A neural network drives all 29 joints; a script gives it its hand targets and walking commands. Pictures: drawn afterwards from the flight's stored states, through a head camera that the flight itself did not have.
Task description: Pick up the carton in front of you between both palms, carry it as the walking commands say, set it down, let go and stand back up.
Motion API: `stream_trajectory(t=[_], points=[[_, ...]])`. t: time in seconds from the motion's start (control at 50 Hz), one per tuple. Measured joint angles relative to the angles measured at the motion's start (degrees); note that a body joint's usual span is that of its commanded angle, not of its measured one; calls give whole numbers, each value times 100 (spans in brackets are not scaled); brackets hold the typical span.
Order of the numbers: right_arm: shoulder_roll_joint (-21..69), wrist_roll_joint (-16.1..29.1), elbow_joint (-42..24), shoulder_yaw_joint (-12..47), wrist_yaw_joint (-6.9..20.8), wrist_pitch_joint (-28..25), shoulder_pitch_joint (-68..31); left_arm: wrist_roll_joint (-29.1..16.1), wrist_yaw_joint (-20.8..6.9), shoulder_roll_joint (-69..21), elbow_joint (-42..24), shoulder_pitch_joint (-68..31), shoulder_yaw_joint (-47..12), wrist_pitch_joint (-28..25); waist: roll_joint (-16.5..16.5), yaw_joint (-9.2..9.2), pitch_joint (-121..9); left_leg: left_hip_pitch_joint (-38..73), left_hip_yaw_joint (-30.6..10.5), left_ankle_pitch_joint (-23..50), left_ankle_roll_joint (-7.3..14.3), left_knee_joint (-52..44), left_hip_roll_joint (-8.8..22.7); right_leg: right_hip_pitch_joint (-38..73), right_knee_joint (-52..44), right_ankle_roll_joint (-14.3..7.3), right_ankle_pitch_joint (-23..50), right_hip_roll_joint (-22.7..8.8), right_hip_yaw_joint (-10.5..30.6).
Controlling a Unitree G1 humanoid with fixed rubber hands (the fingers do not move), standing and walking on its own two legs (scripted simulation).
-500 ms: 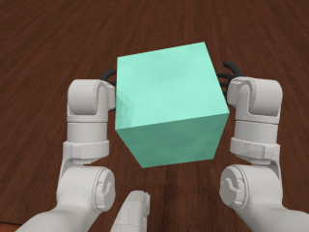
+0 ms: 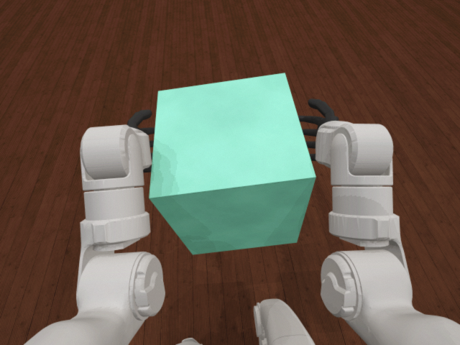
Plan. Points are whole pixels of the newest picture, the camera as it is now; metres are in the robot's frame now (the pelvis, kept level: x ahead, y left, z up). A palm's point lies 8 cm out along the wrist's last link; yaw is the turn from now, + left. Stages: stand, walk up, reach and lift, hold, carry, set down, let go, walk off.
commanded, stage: carry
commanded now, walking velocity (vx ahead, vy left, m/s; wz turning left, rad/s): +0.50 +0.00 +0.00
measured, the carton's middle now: (233, 173) +0.40 -0.02 +0.07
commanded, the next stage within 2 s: none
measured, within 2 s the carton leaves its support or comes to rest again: neither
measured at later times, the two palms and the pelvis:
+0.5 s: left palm (151, 48) +0.66 +0.12 +0.17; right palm (286, 42) +0.68 -0.17 +0.16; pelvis +0.30 -0.04 +0.03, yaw +3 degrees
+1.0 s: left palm (142, 23) +0.89 +0.17 +0.12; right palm (249, 17) +0.89 -0.11 +0.12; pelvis +0.60 +0.02 +0.04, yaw +0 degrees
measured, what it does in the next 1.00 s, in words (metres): climbs: right foot, then left foot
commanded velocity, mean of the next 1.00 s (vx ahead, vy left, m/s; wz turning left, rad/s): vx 0.50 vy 0.00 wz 0.00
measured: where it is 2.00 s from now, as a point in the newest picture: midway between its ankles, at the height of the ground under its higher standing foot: (216, 180)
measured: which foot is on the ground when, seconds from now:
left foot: down 0.00-0.34, up 0.36-0.78, down 0.80-1.00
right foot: up 0.00-0.30, down 0.32-0.80, up 0.82-1.00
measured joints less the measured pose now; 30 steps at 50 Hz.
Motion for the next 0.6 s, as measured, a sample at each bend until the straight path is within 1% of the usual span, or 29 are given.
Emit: stream_trajectory(t=[0.08,0.16,0.22,0.26,0.3,0.32,0.34,0.38,0.4,0.42,0.44,0.48,0.54,0.6], points=[[53,-166,-209,-162,86,60,-152,-55,63,52,-104,-205,-50,-11,-56,129,-221,536,-98,-102,-70,-546,-22,-466,-1252,140,590,-279,-130],[45,-327,33,-214,185,164,-189,-55,110,91,245,-324,-119,-2,-81,221,-587,1171,-227,-313,-206,-1016,-14,-238,-2880,216,1264,-388,-197],[35,-429,388,-188,245,226,-171,-43,118,132,674,-366,-169,-5,-92,274,-865,1703,-300,-546,-327,-1303,6,279,-4084,199,1589,-331,-362],[24,-489,637,-155,282,249,-161,-28,105,155,987,-393,-180,-42,-71,313,-1007,2037,-333,-773,-421,-1375,46,731,-4812,158,1714,-204,-535],[-22,-519,829,-138,320,267,-151,-10,100,158,1299,-456,-206,-115,-40,337,-1061,2254,-340,-1094,-517,-1079,120,1377,-5606,116,1913,-47,-765],[-74,-514,907,-125,330,264,-142,10,106,124,1439,-481,-225,-180,8,366,-1079,2195,-321,-1253,-564,-626,198,1619,-5746,-39,1746,16,-826],[-132,-497,983,-137,350,219,-121,50,109,61,1535,-469,-234,-283,123,432,-1046,1961,-397,-1157,-594,82,299,1630,-5547,-121,1528,76,-884],[-201,-461,1104,-157,376,145,4,117,156,-75,1670,-374,-256,-423,143,539,-939,1278,-703,-1071,-610,1602,187,1715,-5359,-120,1264,67,-885],[-197,-453,1150,-149,383,123,79,122,184,-121,1669,-271,-247,-445,131,562,-882,940,-772,-959,-590,2115,134,1827,-5438,-77,1241,52,-866],[-177,-448,1158,-125,376,113,156,102,209,-152,1615,-146,-237,-446,129,569,-823,630,-793,-796,-582,2389,129,1959,-5577,-37,1253,44,-852],[-148,-437,1129,-88,346,109,229,76,224,-172,1526,-22,-236,-442,136,567,-759,350,-794,-622,-588,2458,164,2098,-5742,-26,1264,43,-843],[-100,-417,990,-26,293,95,344,38,234,-206,1309,174,-219,-457,163,556,-613,-123,-785,-306,-639,2260,287,2376,-6085,-28,1289,55,-832],[-35,-403,718,32,241,9,500,27,243,-291,983,401,-148,-564,202,529,-452,-610,-767,-16,-752,1568,465,2767,-6556,-8,1307,74,-807],[65,-437,431,47,223,-114,714,94,219,-427,646,665,-74,-703,221,494,-383,-808,-689,298,-838,704,568,3171,-6963,51,1264,68,-759]])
